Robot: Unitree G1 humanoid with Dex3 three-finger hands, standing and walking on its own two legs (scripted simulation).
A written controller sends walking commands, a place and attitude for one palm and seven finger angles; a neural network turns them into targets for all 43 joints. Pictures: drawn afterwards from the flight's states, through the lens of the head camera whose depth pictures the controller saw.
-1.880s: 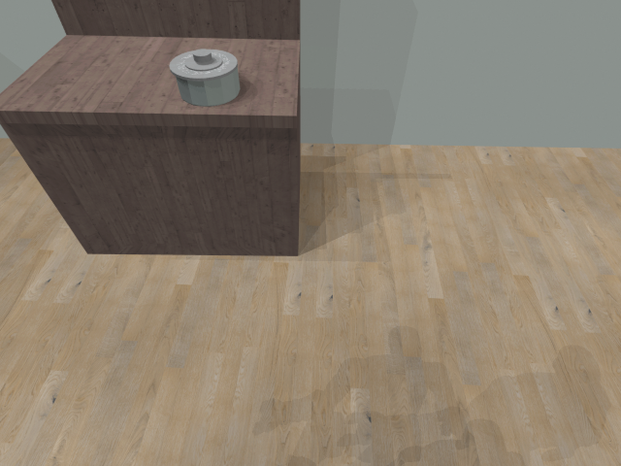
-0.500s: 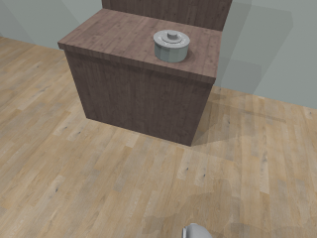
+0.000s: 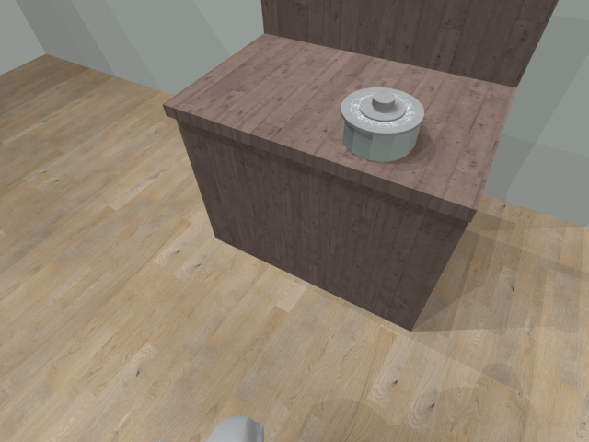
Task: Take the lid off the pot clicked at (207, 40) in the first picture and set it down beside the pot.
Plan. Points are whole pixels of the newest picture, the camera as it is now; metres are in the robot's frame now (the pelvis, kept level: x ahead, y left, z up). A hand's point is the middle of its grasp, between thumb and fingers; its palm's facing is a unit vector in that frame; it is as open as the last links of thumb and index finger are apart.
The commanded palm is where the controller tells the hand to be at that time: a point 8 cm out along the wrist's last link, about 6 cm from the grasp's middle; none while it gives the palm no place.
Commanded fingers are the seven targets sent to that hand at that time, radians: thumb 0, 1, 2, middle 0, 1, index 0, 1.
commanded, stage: walk to a spot facing it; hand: left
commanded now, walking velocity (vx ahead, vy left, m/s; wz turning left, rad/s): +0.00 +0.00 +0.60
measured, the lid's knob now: (383, 100) +0.81 -0.19 +0.02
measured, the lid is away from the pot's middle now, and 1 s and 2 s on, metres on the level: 0.00 0.00 0.00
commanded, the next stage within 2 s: turn to face it in 0.04 s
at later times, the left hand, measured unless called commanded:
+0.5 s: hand out of the picture +0.04 +0.20 -0.18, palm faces +0.13 -0.98 -0.17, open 7.4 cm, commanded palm none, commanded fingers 0.00 0.90 0.90 -0.20 -0.30 -0.20 -0.30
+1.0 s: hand (211, 410) +0.20 +0.15 -0.14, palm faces -0.21 -0.93 -0.28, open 7.4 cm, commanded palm none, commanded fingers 0.00 0.90 0.90 -0.20 -0.30 -0.20 -0.30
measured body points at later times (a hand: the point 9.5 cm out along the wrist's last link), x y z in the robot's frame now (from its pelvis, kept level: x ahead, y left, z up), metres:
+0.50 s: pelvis +0.08 +0.03 +0.00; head +0.09 +0.04 +0.45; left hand +0.04 +0.26 -0.16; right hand +0.21 -0.16 -0.13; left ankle +0.09 +0.13 -0.74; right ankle +0.06 -0.10 -0.68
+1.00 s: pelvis +0.07 -0.04 +0.01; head +0.09 -0.07 +0.45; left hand +0.21 +0.20 -0.12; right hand +0.05 -0.31 -0.15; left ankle +0.10 +0.13 -0.67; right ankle +0.07 -0.11 -0.74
